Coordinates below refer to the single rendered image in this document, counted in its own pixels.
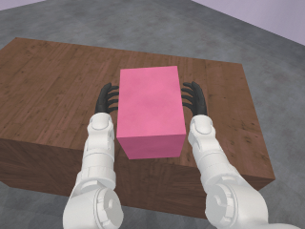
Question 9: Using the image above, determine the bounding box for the robot left upper arm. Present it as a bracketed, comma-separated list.
[63, 187, 124, 229]

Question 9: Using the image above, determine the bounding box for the right robot forearm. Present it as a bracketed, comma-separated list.
[188, 114, 253, 194]

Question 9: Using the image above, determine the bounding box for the left robot forearm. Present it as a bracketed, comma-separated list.
[63, 113, 116, 228]

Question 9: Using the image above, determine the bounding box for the robot right upper arm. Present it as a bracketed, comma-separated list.
[205, 181, 301, 229]

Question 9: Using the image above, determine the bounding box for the carton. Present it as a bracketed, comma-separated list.
[116, 66, 187, 159]

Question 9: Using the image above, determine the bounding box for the robot right hand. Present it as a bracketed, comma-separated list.
[181, 81, 208, 116]

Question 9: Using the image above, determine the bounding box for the pedestal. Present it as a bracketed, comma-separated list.
[0, 37, 275, 219]

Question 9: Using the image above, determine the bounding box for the robot left hand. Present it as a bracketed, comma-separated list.
[94, 82, 119, 114]

